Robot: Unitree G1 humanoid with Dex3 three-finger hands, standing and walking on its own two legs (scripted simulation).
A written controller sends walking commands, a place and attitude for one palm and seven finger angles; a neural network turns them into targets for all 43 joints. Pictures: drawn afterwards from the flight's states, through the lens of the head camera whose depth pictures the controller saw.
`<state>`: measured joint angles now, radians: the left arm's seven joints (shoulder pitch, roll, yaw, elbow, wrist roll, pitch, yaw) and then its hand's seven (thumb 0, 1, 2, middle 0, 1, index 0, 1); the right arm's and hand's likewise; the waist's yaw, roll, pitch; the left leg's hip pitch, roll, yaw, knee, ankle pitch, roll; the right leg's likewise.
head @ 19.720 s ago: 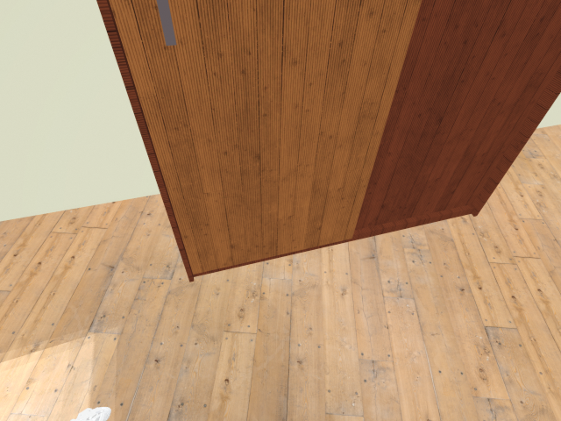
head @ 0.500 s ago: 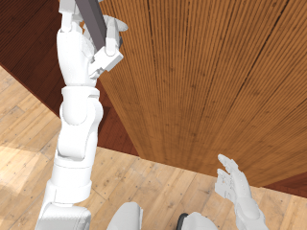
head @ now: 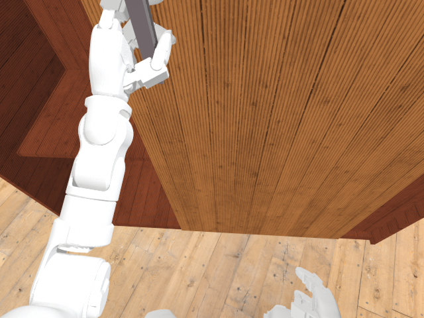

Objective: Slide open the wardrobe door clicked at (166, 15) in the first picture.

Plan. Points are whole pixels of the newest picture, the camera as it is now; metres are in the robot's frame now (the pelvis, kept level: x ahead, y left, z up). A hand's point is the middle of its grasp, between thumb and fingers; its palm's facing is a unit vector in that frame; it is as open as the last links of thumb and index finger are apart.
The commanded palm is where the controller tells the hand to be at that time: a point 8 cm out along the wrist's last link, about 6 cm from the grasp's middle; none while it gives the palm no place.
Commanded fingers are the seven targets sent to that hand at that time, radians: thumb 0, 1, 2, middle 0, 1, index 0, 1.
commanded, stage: step sideways, sliding the door along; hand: left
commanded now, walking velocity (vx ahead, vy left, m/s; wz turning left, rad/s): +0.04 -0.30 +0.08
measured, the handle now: (148, 21) +0.44 +0.14 +0.29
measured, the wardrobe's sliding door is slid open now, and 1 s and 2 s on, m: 0.52 0.53 0.53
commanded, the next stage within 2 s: stop walking and hold the door there in 0.34 s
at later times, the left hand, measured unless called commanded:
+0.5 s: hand (181, 54) +0.41 +0.09 +0.26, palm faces +0.40 -0.91 -0.11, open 6.0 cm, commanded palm +0.37 +0.11 +0.24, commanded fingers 0.00 0.90 0.90 -0.45 -1.40 -0.45 -1.40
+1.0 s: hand (180, 48) +0.41 +0.10 +0.26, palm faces +0.56 -0.82 -0.13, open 5.7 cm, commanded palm +0.37 +0.14 +0.24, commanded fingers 0.00 0.90 0.90 -0.45 -1.40 -0.45 -1.40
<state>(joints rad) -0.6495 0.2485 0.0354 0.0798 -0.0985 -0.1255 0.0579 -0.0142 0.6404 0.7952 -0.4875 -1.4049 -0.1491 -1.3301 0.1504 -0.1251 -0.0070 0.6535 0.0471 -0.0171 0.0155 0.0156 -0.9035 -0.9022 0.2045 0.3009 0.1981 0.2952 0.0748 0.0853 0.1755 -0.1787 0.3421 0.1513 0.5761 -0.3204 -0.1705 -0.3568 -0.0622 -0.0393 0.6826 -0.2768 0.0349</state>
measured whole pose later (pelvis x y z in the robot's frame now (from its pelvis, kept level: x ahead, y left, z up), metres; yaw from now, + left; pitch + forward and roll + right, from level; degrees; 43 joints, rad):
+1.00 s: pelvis +0.00 -0.23 +0.01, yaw +1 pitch -1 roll +0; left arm -0.71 0.61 0.47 0.62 -0.01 -0.13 0.09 -0.05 0.65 0.81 -0.46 -1.41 -0.41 -1.39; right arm 0.18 -0.35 -0.05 0.68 0.07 -0.02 -0.09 0.01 -0.91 -0.90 0.20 0.30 0.20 0.29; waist -0.05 -0.02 0.07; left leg -0.29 0.03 0.10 0.59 -0.27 0.02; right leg -0.36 -0.09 -0.05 0.64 -0.34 0.04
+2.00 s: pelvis -0.06 -0.21 +0.01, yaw -9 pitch +0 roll -1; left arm -0.76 0.75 0.52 0.89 0.01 -0.15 0.05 -0.10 0.71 0.76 -0.46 -1.41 -0.36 -1.36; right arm 0.31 -0.31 0.01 0.72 0.06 0.00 -0.11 0.01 -0.90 -0.90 0.21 0.30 0.20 0.30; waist -0.08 0.01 0.02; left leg -0.34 0.07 0.10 0.60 -0.26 0.01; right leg -0.33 -0.02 -0.05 0.52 -0.20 0.01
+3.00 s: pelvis -0.07 -0.09 +0.01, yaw -4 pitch +1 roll -2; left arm -0.80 0.47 0.25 0.58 -0.05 -0.09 0.07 -0.08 0.72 0.76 -0.46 -1.41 -0.33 -1.39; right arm 0.19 -0.28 0.02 0.63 0.05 0.01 -0.10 0.01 -0.91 -0.90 0.20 0.30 0.20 0.30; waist -0.06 -0.01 0.06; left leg -0.30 0.04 0.09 0.55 -0.26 0.03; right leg -0.24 0.03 -0.07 0.47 -0.24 -0.02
